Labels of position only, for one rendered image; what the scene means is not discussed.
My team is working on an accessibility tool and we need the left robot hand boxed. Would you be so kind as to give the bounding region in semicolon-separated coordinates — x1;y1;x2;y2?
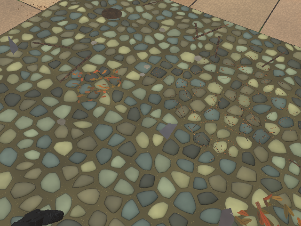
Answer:
11;209;64;226

